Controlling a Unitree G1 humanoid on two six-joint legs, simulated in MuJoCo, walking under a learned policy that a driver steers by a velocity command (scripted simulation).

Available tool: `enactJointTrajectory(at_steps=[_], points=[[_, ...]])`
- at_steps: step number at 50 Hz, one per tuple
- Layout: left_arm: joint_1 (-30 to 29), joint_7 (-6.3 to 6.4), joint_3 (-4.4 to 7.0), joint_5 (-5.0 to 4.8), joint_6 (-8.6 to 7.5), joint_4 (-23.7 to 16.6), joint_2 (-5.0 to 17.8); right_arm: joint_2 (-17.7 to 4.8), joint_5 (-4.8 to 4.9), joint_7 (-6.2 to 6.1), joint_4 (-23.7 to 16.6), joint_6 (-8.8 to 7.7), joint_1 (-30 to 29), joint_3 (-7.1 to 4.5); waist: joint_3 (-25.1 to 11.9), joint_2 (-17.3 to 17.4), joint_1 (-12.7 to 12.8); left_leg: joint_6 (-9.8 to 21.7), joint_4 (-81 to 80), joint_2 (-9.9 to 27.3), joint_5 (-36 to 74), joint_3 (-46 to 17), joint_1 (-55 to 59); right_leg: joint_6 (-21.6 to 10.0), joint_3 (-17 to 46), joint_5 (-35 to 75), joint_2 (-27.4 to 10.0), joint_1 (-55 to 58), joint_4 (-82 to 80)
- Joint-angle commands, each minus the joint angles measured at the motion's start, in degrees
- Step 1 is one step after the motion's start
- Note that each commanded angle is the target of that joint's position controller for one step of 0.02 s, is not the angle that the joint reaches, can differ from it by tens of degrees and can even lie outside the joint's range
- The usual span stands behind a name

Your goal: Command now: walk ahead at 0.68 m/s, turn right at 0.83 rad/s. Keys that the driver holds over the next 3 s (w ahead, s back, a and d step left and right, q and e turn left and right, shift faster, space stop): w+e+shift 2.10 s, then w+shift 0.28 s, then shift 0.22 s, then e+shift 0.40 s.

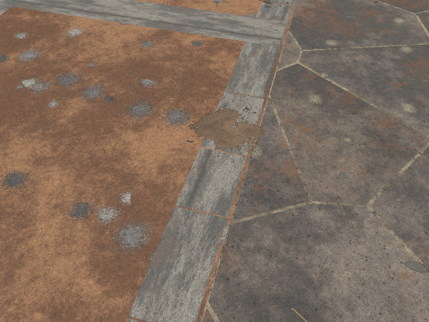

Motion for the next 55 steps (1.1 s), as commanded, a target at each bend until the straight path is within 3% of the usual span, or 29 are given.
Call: enactJointTrajectory(at_steps=[1, 4, 10, 12, 14, 16, 17, 18, 19, 20, 22, 24, 25, 27, 30, 34, 36, 37, 38, 39, 40, 41, 42, 43, 44, 46, 48, 52, 55], points=[[-9.1, -4.07, 0.57, 2.91, -0.18, -6.6, 3.1, -7.3, -1.13, -0.50, -1.7, 0.81, 1.3, -1.20, 7.5, 5.8, -1.5, 3.4, -20.2, 16.3, -13.9, -16.5, 6.8, 0.3, -1.2, 8.4, -3.8, -22.7, 8.9], [-10.0, -4.73, 0.40, 1.41, 0.42, -6.4, 3.2, -5.4, -0.65, 0.02, 0.8, 0.01, 4.1, -0.36, 7.2, 7.1, -1.4, 2.6, -20.3, 15.3, -5.6, -7.1, 7.2, 0.4, -1.7, 13.4, -4.3, -23.6, 9.5], [-22.2, -6.08, -1.16, 1.60, 0.29, -9.4, 2.3, -5.1, -1.21, -0.69, 5.2, -0.61, 9.8, 0.27, 12.6, 6.6, -4.1, 2.5, -24.0, 15.9, 6.1, 5.7, 12.1, -2.5, -10.6, 14.8, -5.5, -23.1, -8.5], [-24.8, -6.24, -2.01, 1.51, 0.14, -10.2, 1.1, -5.9, -1.31, -1.12, 7.1, -0.30, 11.9, 0.31, 13.3, 6.4, -4.2, 2.3, -22.4, 16.3, 20.1, 9.7, 15.7, -5.2, -14.6, 11.3, -4.5, -20.3, -14.5], [-21.1, -5.21, -2.15, 1.36, 0.14, -9.0, 0.9, -7.6, -0.93, -1.60, 7.9, 0.17, 11.2, 0.37, 9.0, 7.6, -0.5, 1.7, -13.4, 16.2, 57.6, 14.1, 16.6, -8.3, -19.5, 7.4, 0.9, -8.1, -19.1], [-5.8, -3.83, -0.42, 0.83, -0.26, -5.2, 4.5, -12.2, -0.78, -1.91, 7.4, 1.49, 9.8, -0.54, -0.9, 9.9, 8.2, 2.5, 7.7, 18.9, 80.4, 14.0, 15.3, -10.7, -19.5, 1.2, 6.2, 9.9, -19.3], [7.8, -2.70, 1.36, 0.84, -0.72, -0.9, 7.7, -13.0, -0.52, -1.59, 6.1, 1.67, 7.2, -0.67, -7.7, 8.7, 14.3, 2.2, 24.6, 18.9, 74.3, 13.4, 5.5, -12.6, -15.7, 2.0, 7.5, 28.8, -23.8], [10.1, -1.35, 3.15, 0.50, -0.55, 1.4, 11.6, -8.6, -1.66, -0.85, 5.2, 1.47, 8.4, 0.16, -10.4, 1.5, 12.4, 1.1, 41.7, 14.3, 27.3, 11.6, -11.0, -13.0, -2.0, -7.0, -0.1, 43.6, -27.2], [5.9, -0.91, 4.47, 0.22, 0.42, -0.6, 18.1, -4.3, -0.67, 0.49, -1.6, 0.56, 5.4, 1.20, -13.9, -11.0, 7.4, -2.6, 61.9, 2.4, -9.5, 6.0, -33.9, -20.9, 33.5, -22.5, -14.2, 54.4, -39.9], [10.0, -0.44, 4.44, 0.58, 0.87, -0.8, 17.0, -8.3, -0.57, 0.75, -5.2, -0.69, -4.4, 0.76, -13.8, -1.3, 11.4, -2.0, 63.3, 3.1, -2.5, -5.1, -40.6, -20.2, 40.2, -19.3, -14.9, 53.6, -46.6], [8.4, 0.62, 3.54, 0.50, -0.38, 2.5, 13.5, -6.3, -0.45, 0.42, -5.2, -1.79, -4.7, 1.91, -0.5, 3.9, 5.9, -1.5, 54.1, 7.8, 1.9, -5.7, -38.1, -17.7, 29.5, -2.5, -13.0, 36.9, -49.4], [3.2, 1.33, 2.13, 0.19, -1.97, 2.0, 10.5, -5.5, -2.59, 0.41, -3.8, 0.07, -0.7, 2.32, 2.9, 4.5, 0.2, -3.0, 48.6, 9.9, -1.1, -6.2, -30.6, -17.1, 20.7, 4.5, -7.7, 23.7, -49.9], [2.8, 1.19, 1.46, -0.38, -2.76, 2.0, 9.0, -5.4, -3.24, 0.55, -3.8, 1.29, -0.3, 2.37, 4.0, 3.2, -0.9, -3.9, 46.2, 10.4, -3.3, -6.2, -29.1, -17.7, 19.4, 6.7, -6.2, 19.2, -50.5], [3.7, 0.69, 0.95, -0.89, -4.02, 2.7, 8.3, -4.5, -3.41, 0.82, -5.8, 2.77, -5.8, 2.79, 7.5, 2.5, -0.6, -5.3, 38.5, 10.7, -3.3, -4.1, -28.8, -17.6, 16.5, 7.0, -3.5, 12.0, -53.6], [6.4, 0.30, 1.25, -0.27, -4.77, 3.8, 9.2, -2.8, -2.20, 1.46, -10.1, 2.55, -17.7, 3.85, 10.9, 1.4, 2.5, -5.8, 24.0, 8.0, 11.4, -1.7, -27.0, -15.6, 15.1, 17.4, -0.5, 8.3, -55.7], [10.9, 0.45, 1.92, -1.56, -5.12, 6.6, 11.0, -2.9, -1.16, 1.87, -11.4, 1.81, -22.7, 4.24, 6.7, -0.7, 5.9, -2.9, 10.5, 3.4, 24.3, -1.5, -19.9, -12.3, 16.3, 39.6, -2.5, 18.1, -53.2], [9.4, 1.07, 2.20, -1.71, -4.95, 7.0, 12.5, -4.2, -0.91, 1.32, -11.1, 1.64, -20.4, 3.86, 3.7, -0.7, 4.1, -1.5, 4.5, 0.6, 21.9, -1.8, -11.0, -9.7, 15.5, 51.8, -2.3, 21.9, -47.6], [8.9, 1.19, 2.51, -1.50, -4.99, 7.1, 14.1, -6.5, -0.60, 0.61, -9.6, 1.55, -15.1, 2.88, -0.9, -1.3, 1.6, -1.1, 4.9, -1.2, 18.5, -2.3, -2.1, -8.1, 16.1, 60.1, -2.3, 22.9, -40.8], [6.6, 0.88, 2.98, -0.83, -5.11, 6.9, 16.5, -9.9, 0.02, -0.46, -7.5, 1.39, -5.2, 1.33, -6.4, -1.9, -4.3, -0.7, 6.2, -0.7, 13.6, -3.1, 9.6, -6.8, 16.2, 61.9, -2.3, 20.8, -28.9], [2.7, 0.50, 2.79, 0.00, -5.65, 6.4, 15.7, -12.9, 0.05, -1.91, -4.3, 1.49, 8.5, -0.25, -11.7, -1.6, -12.1, -0.1, 7.3, 2.7, 7.4, -4.4, 24.3, -5.9, 14.2, 56.4, 0.2, 13.5, -14.0], [2.1, 0.59, 0.21, 0.80, -6.29, 4.8, 5.0, -15.8, -1.92, -3.10, -2.0, 1.25, 18.7, -1.30, -17.2, 11.5, -12.9, 1.0, 6.2, 17.3, -11.0, -18.9, 36.2, -5.8, 9.1, 7.6, 5.3, 2.4, 9.0], [10.6, 0.81, -1.32, -3.16, -5.77, 1.6, 2.5, -18.7, -3.63, -2.18, -3.7, 1.05, 10.2, -1.74, -23.8, 28.0, -3.4, 6.0, -8.9, 30.4, -20.8, -52.9, 39.8, -4.4, 3.7, -7.8, 8.0, -11.0, 20.5], [5.5, 1.29, -0.89, -0.68, -4.81, 3.9, 8.1, -11.7, -2.66, -1.61, -5.5, 1.37, 2.1, -1.25, -14.5, 14.9, -4.0, 6.3, -12.3, 25.9, -29.2, -49.1, 29.6, -5.2, 1.9, 0.8, 2.3, -13.7, 19.9], [2.0, 0.49, -0.42, 0.21, -4.01, 4.0, 9.1, -7.3, -2.16, -1.40, -5.1, 1.41, -1.3, -0.10, -7.4, 8.9, -3.0, 6.3, -11.6, 23.7, -23.8, -38.4, 21.4, -4.9, 0.4, 5.4, -0.6, -13.2, 17.3], [-0.2, -0.33, -0.46, 0.77, -3.30, 4.2, 8.5, -5.2, -2.43, -1.11, -3.6, 1.35, -1.2, 0.34, -3.1, 3.0, -2.5, 6.2, -12.0, 21.9, -14.1, -31.2, 15.5, -4.6, -0.6, 6.3, -2.4, -12.3, 16.0], [-2.8, -2.14, -1.29, 1.27, -1.70, 2.4, 4.7, -3.0, -1.95, -0.85, 0.5, 0.51, 1.9, 1.16, 2.2, 3.8, -0.7, 4.8, -13.5, 19.6, -3.8, -19.4, 8.1, -4.4, -1.1, 5.8, -5.0, -12.2, 14.3], [-6.1, -2.99, -2.37, 1.22, -0.42, -0.2, 1.4, -1.5, -0.31, 0.23, 3.6, -0.70, 3.5, 1.57, 4.9, 4.2, 0.9, 2.9, -15.8, 18.9, 4.5, -10.9, 6.3, -4.5, -1.7, 6.7, -7.1, -15.6, 13.1], [-13.7, -4.12, -3.36, 0.72, -0.05, -4.9, 1.6, -2.7, -0.35, 0.58, 4.8, -2.35, -0.1, 1.56, 9.0, 5.4, 4.0, 1.0, -20.1, 14.9, 21.6, 6.1, 0.5, -4.2, -6.1, 17.3, -6.8, -14.2, 0.9], [-20.1, -5.35, -4.04, 0.91, -0.40, -6.4, 1.4, -5.3, -0.37, -0.05, 7.0, -2.40, 4.2, 1.14, 12.0, 2.3, 2.5, -0.2, -22.0, 12.1, 37.5, 13.8, 2.9, -6.6, -15.0, 21.5, -3.5, -8.2, -14.6]])
Next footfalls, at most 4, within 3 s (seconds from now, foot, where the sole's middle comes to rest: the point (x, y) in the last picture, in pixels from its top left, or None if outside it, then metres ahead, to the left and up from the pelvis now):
0.34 right None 0.36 -0.18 -0.77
0.78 left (296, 239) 0.83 -0.29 -0.77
1.24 right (414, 217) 0.92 -0.75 -0.77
1.64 left None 1.17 -1.13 -0.77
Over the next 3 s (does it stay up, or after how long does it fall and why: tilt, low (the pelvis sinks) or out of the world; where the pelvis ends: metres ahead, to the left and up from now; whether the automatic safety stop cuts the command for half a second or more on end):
stays up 0.63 -1.90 -0.01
